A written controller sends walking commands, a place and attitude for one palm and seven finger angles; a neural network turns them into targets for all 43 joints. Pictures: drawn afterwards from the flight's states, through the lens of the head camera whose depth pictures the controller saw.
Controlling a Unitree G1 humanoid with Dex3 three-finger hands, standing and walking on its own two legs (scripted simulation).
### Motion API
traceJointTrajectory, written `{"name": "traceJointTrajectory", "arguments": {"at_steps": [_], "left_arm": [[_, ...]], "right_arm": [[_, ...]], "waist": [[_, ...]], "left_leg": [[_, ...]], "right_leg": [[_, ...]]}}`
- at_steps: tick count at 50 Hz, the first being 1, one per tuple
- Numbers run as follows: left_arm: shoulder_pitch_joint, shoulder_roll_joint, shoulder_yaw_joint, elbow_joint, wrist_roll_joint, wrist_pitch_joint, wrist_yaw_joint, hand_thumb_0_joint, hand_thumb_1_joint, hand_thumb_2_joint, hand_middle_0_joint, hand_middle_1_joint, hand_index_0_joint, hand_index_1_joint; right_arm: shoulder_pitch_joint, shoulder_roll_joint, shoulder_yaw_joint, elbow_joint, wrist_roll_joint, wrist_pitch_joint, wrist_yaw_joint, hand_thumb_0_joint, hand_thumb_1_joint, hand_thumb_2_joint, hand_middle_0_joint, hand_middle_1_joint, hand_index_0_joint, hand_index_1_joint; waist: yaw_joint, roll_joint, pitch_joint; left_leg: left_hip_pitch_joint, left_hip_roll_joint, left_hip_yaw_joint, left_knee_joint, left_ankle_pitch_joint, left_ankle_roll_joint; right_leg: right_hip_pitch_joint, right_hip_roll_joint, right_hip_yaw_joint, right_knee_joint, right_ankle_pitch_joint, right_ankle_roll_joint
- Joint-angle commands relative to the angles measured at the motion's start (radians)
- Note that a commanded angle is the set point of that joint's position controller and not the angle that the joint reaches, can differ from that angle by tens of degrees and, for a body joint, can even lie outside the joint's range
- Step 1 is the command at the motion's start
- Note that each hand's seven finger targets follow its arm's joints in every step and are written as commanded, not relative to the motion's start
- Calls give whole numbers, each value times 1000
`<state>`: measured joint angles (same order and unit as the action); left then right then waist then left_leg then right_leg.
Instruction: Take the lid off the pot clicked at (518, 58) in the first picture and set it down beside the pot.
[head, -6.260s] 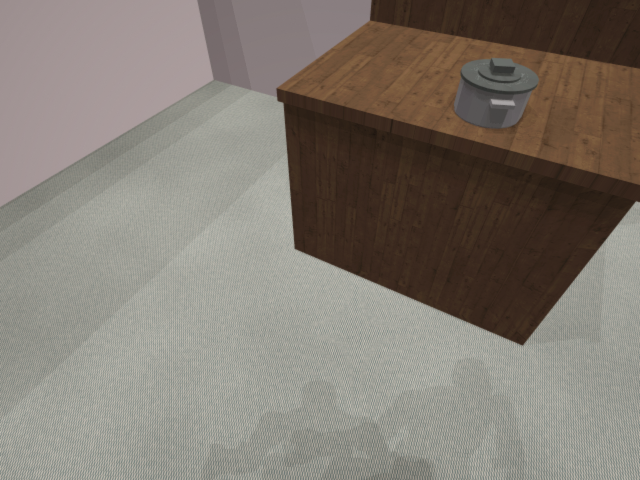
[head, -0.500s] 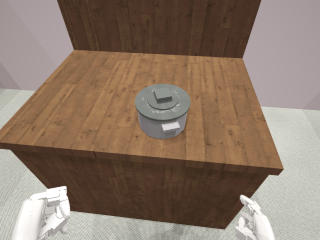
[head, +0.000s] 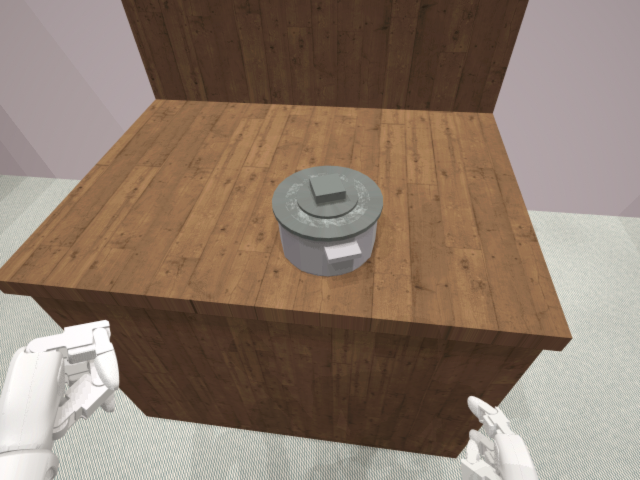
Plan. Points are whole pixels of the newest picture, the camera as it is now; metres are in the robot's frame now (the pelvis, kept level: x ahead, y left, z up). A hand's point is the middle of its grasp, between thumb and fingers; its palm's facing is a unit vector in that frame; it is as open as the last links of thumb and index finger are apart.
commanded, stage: reach forward and open the fingers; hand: left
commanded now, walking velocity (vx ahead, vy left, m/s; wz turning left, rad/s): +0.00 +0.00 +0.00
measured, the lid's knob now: (327, 188) +0.53 +0.06 +0.08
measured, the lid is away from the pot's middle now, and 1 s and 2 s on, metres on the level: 0.00 0.00 0.00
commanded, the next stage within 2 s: move the open hand above the knob in 1.08 s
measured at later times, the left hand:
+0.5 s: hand (99, 355) +0.19 +0.26 +0.12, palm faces -0.22 -0.01 -0.97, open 4.3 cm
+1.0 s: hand (114, 297) +0.24 +0.25 +0.15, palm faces -0.12 +0.01 -0.99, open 9.6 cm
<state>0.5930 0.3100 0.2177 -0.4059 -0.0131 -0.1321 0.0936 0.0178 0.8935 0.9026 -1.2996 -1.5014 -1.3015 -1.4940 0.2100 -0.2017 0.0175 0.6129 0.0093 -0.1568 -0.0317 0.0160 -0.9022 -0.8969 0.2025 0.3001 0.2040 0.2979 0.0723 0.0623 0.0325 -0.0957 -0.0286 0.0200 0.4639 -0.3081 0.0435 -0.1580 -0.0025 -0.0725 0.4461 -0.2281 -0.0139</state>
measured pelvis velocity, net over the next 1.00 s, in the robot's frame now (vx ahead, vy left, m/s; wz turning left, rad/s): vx -0.04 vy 0.00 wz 0.00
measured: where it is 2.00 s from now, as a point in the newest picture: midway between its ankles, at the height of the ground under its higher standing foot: outside the picture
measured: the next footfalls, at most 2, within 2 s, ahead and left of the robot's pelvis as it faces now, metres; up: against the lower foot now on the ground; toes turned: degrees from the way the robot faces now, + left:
none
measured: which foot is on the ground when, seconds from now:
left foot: down 0.00-1.00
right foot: down 0.00-1.00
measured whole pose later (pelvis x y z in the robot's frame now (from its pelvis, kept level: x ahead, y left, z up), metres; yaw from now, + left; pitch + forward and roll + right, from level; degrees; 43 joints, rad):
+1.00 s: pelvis -0.04 +0.00 +0.00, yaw +0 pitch -2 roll +1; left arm -0.04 0.68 0.04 -0.13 0.76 0.03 -0.30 0.00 -0.25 1.42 -0.87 -0.13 -0.87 -0.12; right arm 0.14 -0.30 0.02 0.56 0.05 0.07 0.01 0.02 -0.91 -0.90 0.20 0.30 0.20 0.30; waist 0.06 0.13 0.02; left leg -0.16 -0.06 0.03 0.41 -0.22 0.05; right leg -0.24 -0.03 -0.06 0.44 -0.16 -0.01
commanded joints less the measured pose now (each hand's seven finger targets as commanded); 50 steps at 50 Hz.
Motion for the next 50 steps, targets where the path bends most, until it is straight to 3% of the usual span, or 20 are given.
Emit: {"name": "traceJointTrajectory", "arguments": {"at_steps": [1,3,5,8,12,13,15,19,22,24,26,28,32,33,39,42,43,45,47,50], "left_arm": [[-94,280,61,-344,446,69,98,0,841,925,-1277,-1429,-1277,-1429],[-28,327,59,-280,641,154,117,0,779,959,-1255,-1358,-1255,-1358],[-23,410,83,-232,764,212,97,0,716,1000,-1235,-1287,-1235,-1287],[-119,465,59,-209,832,253,20,0,619,1066,-1205,-1181,-1205,-1181],[-125,502,48,-193,776,238,-112,0,493,1147,-1165,-1039,-1165,-1039],[-164,502,27,-180,765,229,-146,0,462,1164,-1154,-1003,-1154,-1003],[-197,567,71,-108,751,209,-197,0,401,1194,-1131,-932,-1131,-932],[-361,632,108,-71,744,156,-276,0,283,1239,-1084,-790,-1084,-790],[-360,611,106,-92,728,120,-291,0,200,1261,-1046,-684,-1046,-684],[-388,614,109,-8,722,110,-298,0,145,1274,-1021,-613,-1021,-613],[-486,618,87,-23,733,108,-301,0,89,1289,-996,-542,-996,-542],[-560,633,79,-69,742,101,-300,0,33,1305,-971,-471,-971,-471],[-578,649,99,13,747,120,-301,0,-81,1345,-923,-329,-923,-329],[-645,647,74,4,753,117,-310,0,-110,1356,-911,-294,-911,-294],[-718,622,37,79,748,141,-325,0,-286,1433,-842,-81,-842,-81],[-784,649,50,72,759,155,-330,0,-288,1438,-843,-81,-843,-81],[-864,637,11,49,764,150,-341,0,-289,1440,-843,-81,-843,-81],[-858,617,-6,104,764,160,-344,0,-291,1444,-844,-81,-844,-81],[-854,657,42,124,767,169,-341,0,-292,1449,-845,-81,-845,-81],[-952,628,-14,156,774,182,-361,0,-295,1457,-846,-81,-846,-81]], "right_arm": [[-183,-145,-31,-235,-17,29,12,0,-900,-900,200,300,200,300],[-186,-152,-38,-230,-10,87,30,0,-900,-900,200,300,200,300],[-227,-175,-38,-237,-4,152,36,0,-900,-900,200,300,200,300],[-270,-176,-35,-248,19,194,34,0,-900,-900,200,300,200,300],[-275,-181,-43,-252,40,188,23,0,-900,-900,200,300,200,300],[-244,-180,-42,-239,34,188,20,0,-900,-900,200,300,200,300],[-217,-191,-45,-214,32,191,12,0,-900,-900,200,300,200,300],[-202,-188,-44,-209,33,186,3,0,-900,-900,200,300,200,300],[-215,-179,-42,-234,34,167,14,0,-900,-900,200,300,200,300],[-177,-187,-47,-209,30,183,18,0,-900,-900,200,300,200,300],[-198,-190,-45,-216,33,187,21,0,-900,-900,200,300,200,300],[-208,-182,-41,-225,32,175,26,0,-900,-900,200,300,200,300],[-219,-190,-42,-227,40,170,32,0,-900,-900,200,300,200,300],[-212,-185,-38,-222,35,174,30,0,-900,-900,200,300,200,300],[-211,-188,-40,-222,42,172,37,0,-900,-900,200,300,200,300],[-230,-195,-37,-236,48,171,40,0,-900,-900,200,300,200,300],[-241,-182,-28,-232,45,171,38,0,-900,-900,200,300,200,300],[-224,-185,-34,-225,46,173,34,0,-900,-900,200,300,200,300],[-226,-194,-36,-235,49,168,38,0,-900,-900,200,300,200,300],[-228,-189,-30,-224,48,178,34,0,-900,-900,200,300,200,300]], "waist": [[14,128,-77],[36,86,-113],[44,7,-134],[26,-5,-192],[9,1,-248],[-4,-28,-241],[-10,-74,-165],[-17,-42,-177],[-3,17,-203],[-9,-33,-184],[-10,-13,-172],[-7,30,-245],[-4,6,-201],[-4,2,-236],[-6,-7,-178],[-9,7,-187],[-7,19,-229],[-10,9,-186],[-8,-3,-199],[-13,-4,-179]], "left_leg": [[-173,36,-29,-60,276,-52],[-199,41,-31,-53,257,-53],[-212,33,-28,-51,227,-35],[-179,29,-32,-46,223,-13],[-97,28,-45,-31,348,0],[-104,21,-41,-34,359,3],[-115,20,-42,-48,356,9],[-83,11,-38,-50,357,17],[-43,5,-46,-46,408,13],[-69,3,-37,-64,367,12],[-77,-1,-36,-79,329,11],[-57,-7,-39,-79,331,9],[-66,0,-51,-89,296,5],[-74,-6,-41,-100,294,6],[-85,5,-55,-127,234,0],[-79,4,-60,-117,216,2],[-79,2,-62,-137,204,0],[-83,9,-68,-145,173,-1],[-76,7,-68,-121,186,3],[-101,7,-65,-145,157,-1]], "right_leg": [[-40,-5,29,7,92,-34],[-30,13,64,26,59,-45],[-3,11,108,14,69,-44],[29,-7,111,-1,91,-28],[64,-14,105,-15,249,-7],[62,-23,79,-18,258,4],[36,-20,71,-45,271,11],[46,-25,60,-65,267,16],[51,-16,60,-69,300,8],[53,-21,43,-81,263,12],[38,-24,45,-90,219,11],[73,-26,47,-80,202,6],[57,-12,49,-80,163,-3],[72,-23,39,-80,150,2],[38,-16,29,-84,82,-2],[37,-10,42,-71,68,-10],[49,-20,34,-73,45,-5],[17,-16,31,-78,21,-6],[27,-8,44,-64,35,-13],[15,-17,33,-73,12,-9]]}}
